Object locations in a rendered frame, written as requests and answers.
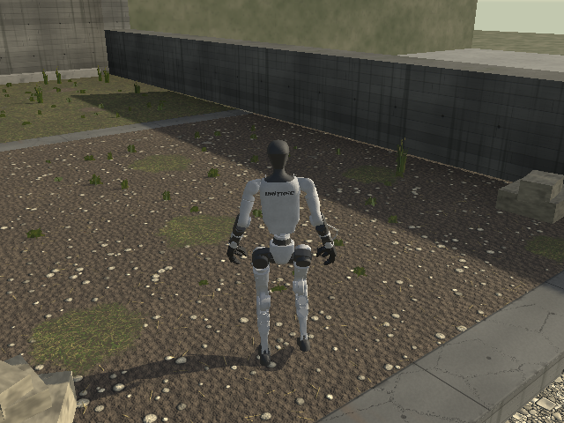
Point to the left robot upper arm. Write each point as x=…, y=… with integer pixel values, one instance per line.
x=252, y=187

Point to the right robot upper arm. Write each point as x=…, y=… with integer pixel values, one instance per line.
x=308, y=186

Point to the robot right foot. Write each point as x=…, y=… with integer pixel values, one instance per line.
x=303, y=344

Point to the left robot forearm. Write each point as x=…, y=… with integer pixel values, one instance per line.
x=236, y=234

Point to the robot left shin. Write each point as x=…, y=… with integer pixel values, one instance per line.
x=263, y=324

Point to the right robot forearm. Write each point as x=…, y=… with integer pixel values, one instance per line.
x=324, y=234

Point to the robot right hand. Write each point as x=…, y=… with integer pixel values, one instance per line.
x=332, y=252

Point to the robot left hand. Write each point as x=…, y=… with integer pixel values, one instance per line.
x=238, y=251

